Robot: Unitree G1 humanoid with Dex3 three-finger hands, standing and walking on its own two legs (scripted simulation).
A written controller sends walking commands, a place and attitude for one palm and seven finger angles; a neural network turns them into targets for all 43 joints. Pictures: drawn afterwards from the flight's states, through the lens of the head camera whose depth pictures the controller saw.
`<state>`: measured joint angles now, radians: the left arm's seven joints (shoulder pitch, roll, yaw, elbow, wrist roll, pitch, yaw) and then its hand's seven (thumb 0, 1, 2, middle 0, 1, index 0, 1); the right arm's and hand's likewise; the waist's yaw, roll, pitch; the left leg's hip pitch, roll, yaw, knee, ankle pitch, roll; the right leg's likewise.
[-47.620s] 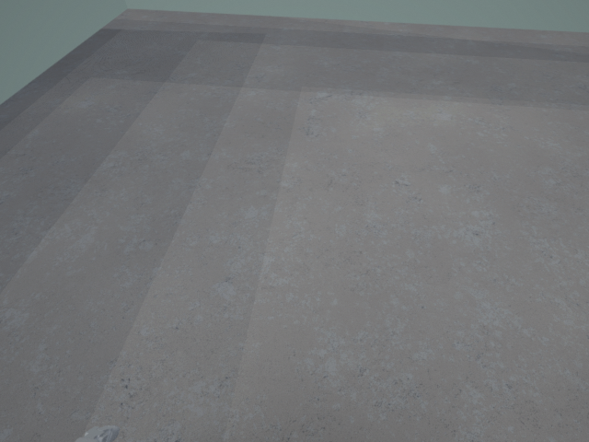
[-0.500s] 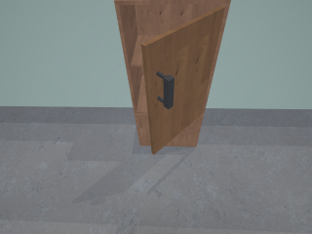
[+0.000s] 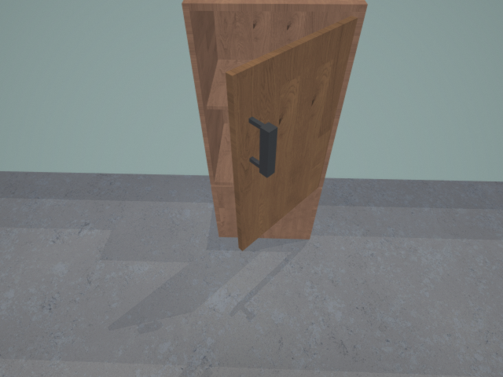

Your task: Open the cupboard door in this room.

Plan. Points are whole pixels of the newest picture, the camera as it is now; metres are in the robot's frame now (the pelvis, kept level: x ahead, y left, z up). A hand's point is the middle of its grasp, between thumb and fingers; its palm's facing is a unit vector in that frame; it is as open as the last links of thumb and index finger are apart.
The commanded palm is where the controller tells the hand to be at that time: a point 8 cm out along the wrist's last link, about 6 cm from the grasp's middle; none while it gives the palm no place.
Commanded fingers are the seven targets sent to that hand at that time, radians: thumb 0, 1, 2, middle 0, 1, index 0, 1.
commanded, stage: look to check the result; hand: left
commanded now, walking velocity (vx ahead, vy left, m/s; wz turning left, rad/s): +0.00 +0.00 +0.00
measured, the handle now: (260, 146) +0.56 +0.01 +0.05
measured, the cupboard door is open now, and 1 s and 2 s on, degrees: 46 46 46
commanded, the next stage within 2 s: walk to a spot facing it in 0.50 s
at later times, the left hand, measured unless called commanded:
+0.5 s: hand out of the picture -0.02 +0.16 -0.17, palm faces +0.05 -0.98 -0.17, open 7.3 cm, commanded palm none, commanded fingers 0.00 0.90 0.90 -0.20 -0.30 -0.20 -0.30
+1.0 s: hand out of the picture +0.04 +0.18 -0.18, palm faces -0.07 -0.97 -0.25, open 7.3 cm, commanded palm none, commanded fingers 0.00 0.90 0.90 -0.20 -0.30 -0.20 -0.30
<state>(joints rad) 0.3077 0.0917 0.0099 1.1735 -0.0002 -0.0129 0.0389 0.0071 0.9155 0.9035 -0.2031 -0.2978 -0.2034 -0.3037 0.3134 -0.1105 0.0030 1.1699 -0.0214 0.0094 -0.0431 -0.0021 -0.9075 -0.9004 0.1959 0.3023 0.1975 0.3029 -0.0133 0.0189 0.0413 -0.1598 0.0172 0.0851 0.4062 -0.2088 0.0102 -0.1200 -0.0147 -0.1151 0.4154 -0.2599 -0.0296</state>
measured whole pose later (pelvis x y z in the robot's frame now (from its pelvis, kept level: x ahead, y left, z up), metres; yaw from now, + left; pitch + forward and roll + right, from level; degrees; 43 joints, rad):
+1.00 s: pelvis -0.01 -0.01 -0.02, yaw -9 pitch +0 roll +2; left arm 0.24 0.16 0.09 1.04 0.02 0.05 0.00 0.01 0.91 0.90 -0.20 -0.30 -0.20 -0.30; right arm 0.23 -0.18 -0.06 1.03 -0.03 0.03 -0.05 0.00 -0.90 -0.90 0.20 0.30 0.20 0.30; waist 0.01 0.02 0.09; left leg -0.25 0.07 0.23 0.58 -0.31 0.00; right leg -0.31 -0.01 -0.03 0.68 -0.36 -0.02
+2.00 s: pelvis +0.03 -0.01 -0.01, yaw -45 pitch +0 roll +0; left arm 0.12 0.23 0.06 0.88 0.02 0.03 0.01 0.01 0.91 0.90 -0.20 -0.30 -0.20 -0.30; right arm 0.22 -0.27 -0.06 0.93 -0.01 0.07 -0.03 0.00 -0.91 -0.90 0.20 0.30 0.20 0.30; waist -0.03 0.02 0.15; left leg -0.44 0.08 0.04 1.08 -0.50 -0.07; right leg -0.31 0.02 0.02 0.60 -0.30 -0.02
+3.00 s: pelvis +0.14 -0.19 -0.01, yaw -81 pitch +1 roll -1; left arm 0.23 0.23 0.09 1.01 0.03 0.01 -0.04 0.01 0.91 0.90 -0.20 -0.30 -0.20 -0.30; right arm 0.24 -0.17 -0.02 0.90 -0.04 -0.08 -0.02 0.00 -0.91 -0.90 0.20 0.30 0.20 0.30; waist 0.01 -0.05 0.08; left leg -0.29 0.08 0.17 0.56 -0.28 0.01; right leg -0.47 -0.03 -0.01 1.26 -0.34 -0.02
